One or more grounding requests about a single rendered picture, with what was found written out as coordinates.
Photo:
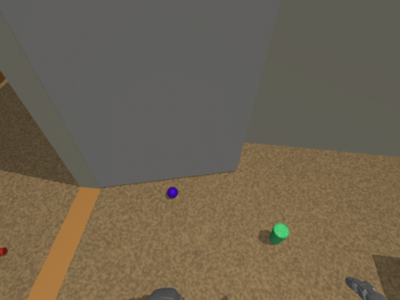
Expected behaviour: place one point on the right robot hand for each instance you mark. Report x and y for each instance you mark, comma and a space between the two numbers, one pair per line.
364, 289

